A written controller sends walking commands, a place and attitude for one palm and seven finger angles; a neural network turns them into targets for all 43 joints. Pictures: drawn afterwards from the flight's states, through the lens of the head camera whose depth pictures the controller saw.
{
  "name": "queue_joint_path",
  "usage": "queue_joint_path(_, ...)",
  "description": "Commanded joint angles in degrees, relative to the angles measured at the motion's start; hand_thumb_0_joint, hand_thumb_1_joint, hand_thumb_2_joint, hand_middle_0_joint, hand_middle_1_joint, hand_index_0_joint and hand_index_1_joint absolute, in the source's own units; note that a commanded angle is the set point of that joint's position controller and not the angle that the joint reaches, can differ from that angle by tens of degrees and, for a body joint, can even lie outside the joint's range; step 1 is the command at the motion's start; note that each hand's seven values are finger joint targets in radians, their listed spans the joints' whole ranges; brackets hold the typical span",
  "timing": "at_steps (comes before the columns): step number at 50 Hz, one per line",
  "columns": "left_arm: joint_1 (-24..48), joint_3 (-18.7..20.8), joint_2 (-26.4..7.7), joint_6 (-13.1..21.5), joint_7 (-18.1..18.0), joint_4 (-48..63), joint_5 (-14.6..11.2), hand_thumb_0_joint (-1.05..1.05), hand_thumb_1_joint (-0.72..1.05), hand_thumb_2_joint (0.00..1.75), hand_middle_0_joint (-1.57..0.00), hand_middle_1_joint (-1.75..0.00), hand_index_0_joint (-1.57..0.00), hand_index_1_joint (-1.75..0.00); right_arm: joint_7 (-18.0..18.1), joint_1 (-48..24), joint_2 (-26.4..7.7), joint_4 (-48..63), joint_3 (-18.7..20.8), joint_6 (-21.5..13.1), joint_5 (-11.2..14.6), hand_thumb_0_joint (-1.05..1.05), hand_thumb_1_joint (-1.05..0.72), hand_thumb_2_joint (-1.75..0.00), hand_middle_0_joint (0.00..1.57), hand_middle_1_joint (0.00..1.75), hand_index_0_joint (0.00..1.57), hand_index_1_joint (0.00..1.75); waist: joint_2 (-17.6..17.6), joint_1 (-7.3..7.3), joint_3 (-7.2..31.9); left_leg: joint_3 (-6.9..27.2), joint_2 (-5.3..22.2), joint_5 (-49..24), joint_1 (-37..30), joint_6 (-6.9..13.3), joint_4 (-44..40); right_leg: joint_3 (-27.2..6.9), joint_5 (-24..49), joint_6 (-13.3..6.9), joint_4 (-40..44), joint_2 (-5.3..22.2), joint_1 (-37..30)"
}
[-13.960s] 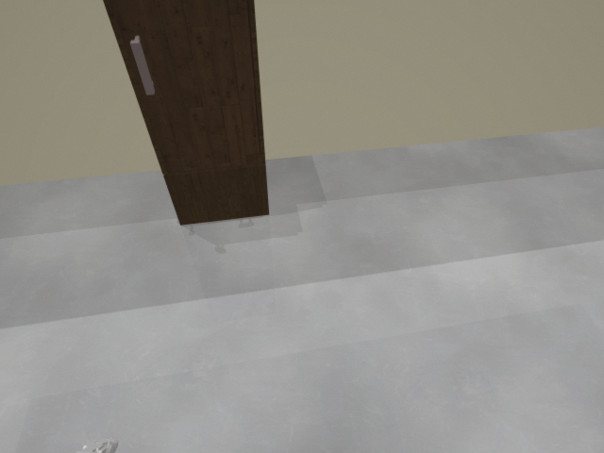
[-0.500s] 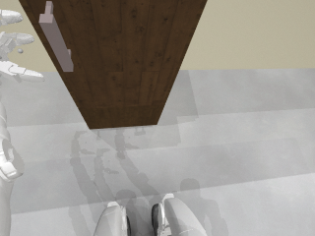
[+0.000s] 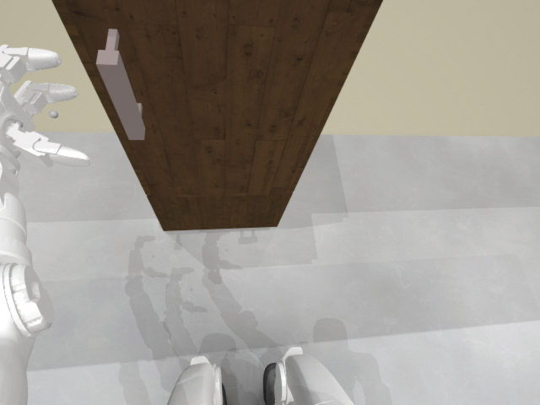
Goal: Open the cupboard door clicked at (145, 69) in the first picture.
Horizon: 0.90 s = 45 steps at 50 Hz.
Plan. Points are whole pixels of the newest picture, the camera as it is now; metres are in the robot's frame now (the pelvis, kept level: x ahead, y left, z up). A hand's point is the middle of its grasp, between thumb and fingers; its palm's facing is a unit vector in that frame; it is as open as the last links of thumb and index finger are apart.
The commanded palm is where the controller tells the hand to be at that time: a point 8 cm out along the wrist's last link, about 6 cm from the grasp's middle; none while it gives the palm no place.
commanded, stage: move the hooked fingers beside the handle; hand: left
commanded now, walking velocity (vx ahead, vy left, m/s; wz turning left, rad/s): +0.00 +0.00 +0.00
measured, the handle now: (126, 89) +0.55 +0.18 +0.05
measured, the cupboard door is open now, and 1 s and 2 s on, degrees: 0 0 0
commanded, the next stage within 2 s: slide the fingers in behind the handle in 0.28 s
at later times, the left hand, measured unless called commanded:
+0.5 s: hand (54, 118) +0.49 +0.26 +0.06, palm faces +0.02 -1.00 -0.02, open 14.0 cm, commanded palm +0.48 +0.28 +0.05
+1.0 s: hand (88, 113) +0.50 +0.22 +0.05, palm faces +0.02 -1.00 -0.01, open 14.1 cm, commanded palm +0.48 +0.25 +0.05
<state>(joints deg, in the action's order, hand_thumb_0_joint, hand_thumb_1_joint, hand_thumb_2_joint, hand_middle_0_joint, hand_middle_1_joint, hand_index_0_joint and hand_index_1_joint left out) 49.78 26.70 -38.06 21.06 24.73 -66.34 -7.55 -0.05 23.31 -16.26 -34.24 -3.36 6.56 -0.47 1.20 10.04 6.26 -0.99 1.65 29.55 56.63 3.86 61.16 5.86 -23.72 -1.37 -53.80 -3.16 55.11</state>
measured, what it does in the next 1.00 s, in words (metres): stands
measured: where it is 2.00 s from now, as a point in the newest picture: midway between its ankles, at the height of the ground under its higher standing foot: outside the picture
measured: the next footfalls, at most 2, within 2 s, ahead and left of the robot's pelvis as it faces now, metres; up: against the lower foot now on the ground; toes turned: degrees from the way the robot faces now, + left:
none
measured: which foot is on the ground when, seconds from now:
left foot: down 0.00-1.00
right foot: down 0.00-1.00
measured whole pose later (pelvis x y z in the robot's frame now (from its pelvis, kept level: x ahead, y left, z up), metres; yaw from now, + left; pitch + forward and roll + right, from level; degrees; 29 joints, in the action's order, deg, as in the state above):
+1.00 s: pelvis -0.01 +0.00 -0.01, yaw +0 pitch +25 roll -5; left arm 52.3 24.5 -33.9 22.7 17.4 -67.8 -5.8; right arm -0.8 23.6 -15.3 -34.6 -3.7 5.5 -1.0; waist 1.9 11.0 6.2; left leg -1.6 1.5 29.7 58.5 4.2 63.2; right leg 5.3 -23.9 -1.2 -56.4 -2.9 57.4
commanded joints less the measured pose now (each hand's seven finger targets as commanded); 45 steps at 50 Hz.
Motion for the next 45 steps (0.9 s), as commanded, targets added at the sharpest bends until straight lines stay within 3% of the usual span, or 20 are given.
queue_joint_path(1,22.53,0.17,-12.41,4.67,-1.13,11.9,-1.15,0.0,-0.5,0.3,-0.3,-1.2,-0.3,-1.2,0.86,10.73,-11.2,1.32,4.51,-0.08,-0.12,0.0,-0.9,-0.9,0.2,0.3,0.2,0.3,12.0,0.9,26.75,7.54,1.65,-39.63,-28.59,-3.99,-5.33,-2.9,18.19,-0.2,2.74,-0.77,-6.33)
queue_joint_path(3,23.34,0.99,-13.74,5.73,-1.94,14.09,-0.58,0.0,-0.5,0.3,-0.3,-1.2,-0.3,-1.2,0.82,10.51,-11.13,1.47,4.62,-0.17,-0.25,0.0,-0.9,-0.9,0.2,0.3,0.2,0.3,13.93,0.3,29.5,7.81,1.74,-42.4,-30.9,-4.55,-4.92,-3.01,19.02,-0.37,2.09,-0.68,-6.3)
queue_joint_path(5,23.13,-0.69,-11.2,5.62,-2.59,11.67,-0.37,0.0,-0.5,0.3,-0.3,-1.2,-0.3,-1.2,0.76,9.81,-10.75,1.53,4.34,-0.17,-0.15,0.0,-0.9,-0.9,0.2,0.3,0.2,0.3,11.63,0.95,26.63,7.48,1.62,-39.5,-28.65,-4.25,-5.12,-2.88,17.99,-0.18,2.31,-0.68,-6.16)
queue_joint_path(7,23.35,1.59,-14.24,5.99,-3.2,11.75,-0.21,0.0,-0.5,0.3,-0.3,-1.2,-0.3,-1.2,0.96,9.61,-11.19,1.89,4.44,-0.43,-0.24,0.0,-0.9,-0.9,0.2,0.3,0.2,0.3,10.52,0.47,27.05,7.16,1.29,-37.36,-26.6,-3.79,-5.07,-3.23,18.51,-0.46,1.98,-0.65,-8.38)
queue_joint_path(11,23.4,1.99,-15.43,5.96,-3.3,10.52,0.36,0.0,-0.5,0.3,-0.3,-1.2,-0.3,-1.2,1.09,8.62,-11.12,2.69,4.05,-0.94,-0.02,0.0,-0.9,-0.9,0.2,0.3,0.2,0.3,8.89,0.53,26.57,6.22,0.76,-31.47,-22.54,-3.05,-5.37,-3.8,17.51,-0.12,2.04,-0.47,-10.58)
queue_joint_path(13,22.86,2.7,-16.85,6.44,-2.84,10.74,0.46,0.0,-0.5,0.3,-0.3,-1.2,-0.3,-1.2,1.27,8.48,-11.28,2.93,4.0,-1.24,-0.01,0.0,-0.9,-0.9,0.2,0.3,0.2,0.3,10.93,-0.07,28.41,6.23,0.76,-32.27,-23.56,-3.28,-5.23,-4.0,17.79,-0.34,1.69,-0.46,-10.82)
queue_joint_path(16,24.04,1.82,-16.08,5.85,-1.97,7.79,-0.05,0.0,-0.5,0.3,-0.3,-1.2,-0.3,-1.2,1.47,8.26,-11.45,2.61,3.63,-1.52,0.23,0.0,-0.9,-0.9,0.2,0.3,0.2,0.3,7.69,1.24,25.0,5.97,0.69,-26.91,-19.81,-2.52,-5.19,-4.17,15.49,-0.06,2.26,-0.5,-10.14)
queue_joint_path(20,27.07,0.7,-16.6,5.28,-0.7,5.6,0.01,0.0,-0.5,0.3,-0.3,-1.2,-0.3,-1.2,1.95,8.52,-11.78,2.28,3.07,-1.96,0.4,0.0,-0.9,-0.9,0.2,0.3,0.2,0.3,8.72,2.19,23.58,6.0,0.45,-22.27,-17.1,-2.07,-4.82,-4.48,12.35,-0.12,2.13,-0.33,-8.07)
queue_joint_path(23,27.72,1.08,-16.8,6.25,-0.28,8.42,-0.33,0.0,-0.5,0.3,-0.3,-1.2,-0.3,-1.2,1.95,9.2,-12.0,1.98,3.42,-2.31,0.1,0.0,-0.9,-0.9,0.2,0.3,0.2,0.3,11.72,1.45,29.02,7.2,0.78,-26.39,-22.04,-2.87,-4.4,-3.86,13.22,-0.4,1.03,-0.34,-6.61)
queue_joint_path(25,29.38,-0.93,-13.8,5.88,-0.21,8.1,-0.69,0.0,-0.5,0.3,-0.3,-1.2,-0.3,-1.2,1.76,9.52,-11.81,1.17,3.4,-2.28,0.02,0.0,-0.9,-0.9,0.2,0.3,0.2,0.3,12.31,2.36,28.17,7.7,1.0,-27.04,-23.22,-3.12,-4.05,-3.53,12.57,-0.27,1.14,-0.38,-4.17)
queue_joint_path(28,28.06,-0.64,-13.97,4.53,-0.68,6.33,-0.46,0.0,-0.5,0.3,-0.3,-1.2,-0.3,-1.2,1.67,9.95,-12.0,1.15,3.36,-2.01,0.08,0.0,-0.9,-0.9,0.2,0.3,0.2,0.3,11.46,2.15,27.55,7.64,0.97,-26.62,-21.89,-3.0,-4.09,-3.33,12.27,-0.27,0.95,-0.38,-3.95)
queue_joint_path(29,30.1,-0.36,-14.55,4.35,-1.23,7.17,-0.35,0.0,-0.5,0.3,-0.3,-1.2,-0.3,-1.2,1.69,10.0,-12.04,0.91,3.34,-2.03,-0.01,0.0,-0.9,-0.9,0.2,0.3,0.2,0.3,11.21,2.54,26.9,7.64,0.94,-25.65,-21.1,-2.83,-4.03,-3.41,11.98,-0.16,1.11,-0.35,-3.86)
queue_joint_path(32,29.42,2.41,-18.1,4.52,-3.04,9.04,0.47,0.0,-0.5,0.3,-0.3,-1.2,-0.3,-1.2,1.68,10.53,-12.09,1.65,3.32,-2.11,-0.26,0.0,-0.9,-0.9,0.2,0.3,0.2,0.3,10.75,1.52,28.6,7.34,0.76,-26.29,-20.38,-2.61,-4.15,-3.57,13.37,-0.38,0.74,-0.45,-6.6)
queue_joint_path(35,29.34,1.53,-16.25,5.86,-4.07,12.72,1.0,0.0,-0.5,0.3,-0.3,-1.2,-0.3,-1.2,1.06,10.75,-11.5,1.59,3.63,-2.01,-0.52,0.0,-0.9,-0.9,0.2,0.3,0.2,0.3,14.44,0.72,32.73,7.79,1.09,-32.01,-25.34,-3.75,-3.81,-3.27,15.37,-0.4,0.31,-0.53,-6.26)
queue_joint_path(38,26.52,-0.2,-12.49,5.42,-4.68,11.07,0.66,0.0,-0.5,0.3,-0.3,-1.2,-0.3,-1.2,0.54,10.81,-11.28,1.6,3.77,-1.47,-0.4,0.0,-0.9,-0.9,0.2,0.3,0.2,0.3,13.59,1.05,30.17,8.04,1.46,-34.52,-26.42,-4.05,-4.13,-2.73,15.4,-0.3,0.7,-0.76,-4.69)
queue_joint_path(40,27.06,-0.98,-11.51,4.34,-5.23,9.0,0.67,0.0,-0.5,0.3,-0.3,-1.2,-0.3,-1.2,0.49,10.78,-11.41,1.43,3.74,-1.18,-0.29,0.0,-0.9,-0.9,0.2,0.3,0.2,0.3,10.4,2.09,26.79,7.48,1.28,-29.52,-23.33,-3.19,-4.69,-2.89,13.92,-0.08,1.55,-0.83,-4.98)
queue_joint_path(42,26.98,1.07,-14.14,4.42,-5.9,9.49,1.06,0.0,-0.5,0.3,-0.3,-1.2,-0.3,-1.2,0.79,10.92,-11.58,1.77,3.69,-1.24,-0.36,0.0,-0.9,-0.9,0.2,0.3,0.2,0.3,10.99,1.35,27.11,7.12,0.93,-28.95,-22.26,-2.93,-4.94,-3.14,14.64,-0.37,1.31,-0.68,-6.55)
queue_joint_path(43,27.16,1.72,-15.11,4.97,-6.33,11.63,1.37,0.0,-0.5,0.3,-0.3,-1.2,-0.3,-1.2,0.75,11.01,-11.43,2.01,3.76,-1.27,-0.52,0.0,-0.9,-0.9,0.2,0.3,0.2,0.3,11.93,0.55,29.87,7.32,0.97,-31.46,-23.88,-3.31,-4.88,-3.25,16.0,-0.34,0.89,-0.6,-7.63)
queue_joint_path(44,27.47,-0.67,-11.54,5.4,-6.44,12.63,1.34,0.0,-0.5,0.3,-0.3,-1.2,-0.3,-1.2,0.49,10.9,-10.85,2.12,3.85,-1.35,-0.51,0.0,-0.9,-0.9,0.2,0.3,0.2,0.3,12.9,1.13,30.84,7.42,1.06,-33.53,-25.78,-3.63,-4.53,-3.11,16.56,-0.24,0.84,-0.62,-6.5)
queue_joint_path(45,26.77,-1.06,-10.34,5.73,-6.64,12.49,1.25,0.0,-0.5,0.3,-0.3,-1.2,-0.3,-1.2,0.28,10.75,-10.66,1.71,3.98,-1.38,-0.57,0.0,-0.9,-0.9,0.2,0.3,0.2,0.3,12.76,1.1,30.1,7.34,1.24,-34.03,-26.12,-3.78,-4.27,-2.98,16.51,-0.26,0.97,-0.7,-5.78)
